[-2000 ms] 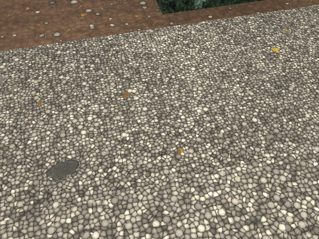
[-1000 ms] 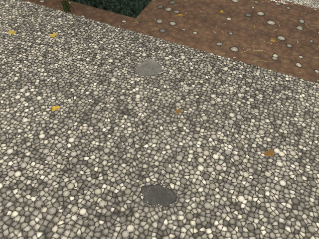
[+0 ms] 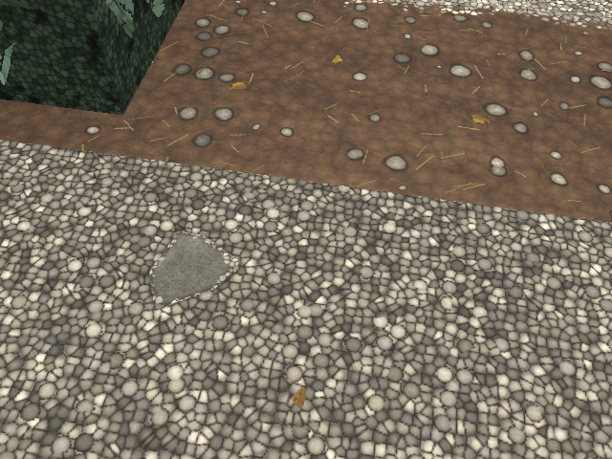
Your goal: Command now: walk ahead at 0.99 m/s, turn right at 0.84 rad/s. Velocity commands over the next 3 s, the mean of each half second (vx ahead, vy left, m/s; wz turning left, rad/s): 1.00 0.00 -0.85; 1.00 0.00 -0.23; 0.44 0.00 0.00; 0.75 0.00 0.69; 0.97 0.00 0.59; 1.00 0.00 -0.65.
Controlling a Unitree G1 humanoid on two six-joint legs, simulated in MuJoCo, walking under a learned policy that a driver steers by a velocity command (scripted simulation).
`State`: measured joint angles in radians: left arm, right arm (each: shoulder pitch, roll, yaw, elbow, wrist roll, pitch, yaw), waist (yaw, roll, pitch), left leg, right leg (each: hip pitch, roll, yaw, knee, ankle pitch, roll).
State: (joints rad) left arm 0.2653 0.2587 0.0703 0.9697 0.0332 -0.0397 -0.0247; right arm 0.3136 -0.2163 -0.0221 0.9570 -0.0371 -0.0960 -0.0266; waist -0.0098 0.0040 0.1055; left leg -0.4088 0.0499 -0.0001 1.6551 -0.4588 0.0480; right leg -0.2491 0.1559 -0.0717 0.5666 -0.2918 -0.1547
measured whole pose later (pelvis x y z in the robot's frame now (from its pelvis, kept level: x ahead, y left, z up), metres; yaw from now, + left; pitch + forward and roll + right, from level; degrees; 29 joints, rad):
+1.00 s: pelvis +0.92 -0.18 +0.00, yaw -31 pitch +1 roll -1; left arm 0.52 0.26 0.03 1.01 -0.01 -0.12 -0.01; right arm -0.02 -0.26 0.00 0.72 -0.02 -0.06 0.05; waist 0.09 0.01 0.05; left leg -0.73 0.10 0.08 0.61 0.13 0.08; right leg 0.27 0.12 0.01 0.05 -0.34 -0.12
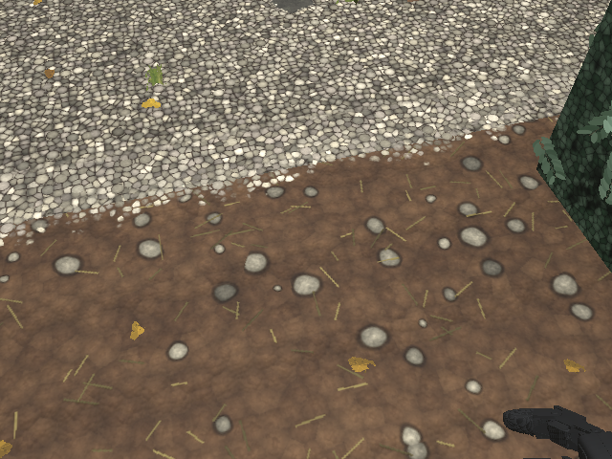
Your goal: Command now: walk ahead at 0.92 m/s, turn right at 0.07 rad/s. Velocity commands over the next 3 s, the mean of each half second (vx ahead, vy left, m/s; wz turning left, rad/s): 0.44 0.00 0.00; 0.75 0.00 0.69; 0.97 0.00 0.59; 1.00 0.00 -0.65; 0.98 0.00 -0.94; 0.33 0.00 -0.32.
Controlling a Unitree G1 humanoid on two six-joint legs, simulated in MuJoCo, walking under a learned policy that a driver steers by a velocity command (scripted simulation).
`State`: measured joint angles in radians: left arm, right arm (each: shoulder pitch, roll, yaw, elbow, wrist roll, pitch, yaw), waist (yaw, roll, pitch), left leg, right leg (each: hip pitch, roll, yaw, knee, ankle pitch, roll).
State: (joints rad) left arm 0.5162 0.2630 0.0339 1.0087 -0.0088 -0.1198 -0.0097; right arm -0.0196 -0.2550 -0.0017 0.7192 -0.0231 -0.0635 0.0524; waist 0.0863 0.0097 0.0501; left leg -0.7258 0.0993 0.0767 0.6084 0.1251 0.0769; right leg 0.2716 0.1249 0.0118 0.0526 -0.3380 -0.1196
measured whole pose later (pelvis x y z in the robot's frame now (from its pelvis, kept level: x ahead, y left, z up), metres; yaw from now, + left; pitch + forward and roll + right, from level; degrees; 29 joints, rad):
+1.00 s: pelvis +0.63 +0.06 +0.00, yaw +24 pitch +1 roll -2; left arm 0.47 0.25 0.05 0.97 0.04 -0.10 0.02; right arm 0.03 -0.29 -0.05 0.75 -0.03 0.02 0.10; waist 0.06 0.03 0.01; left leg -0.72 0.11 0.12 0.83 -0.07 0.12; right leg 0.24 -0.03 -0.35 0.14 -0.38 0.08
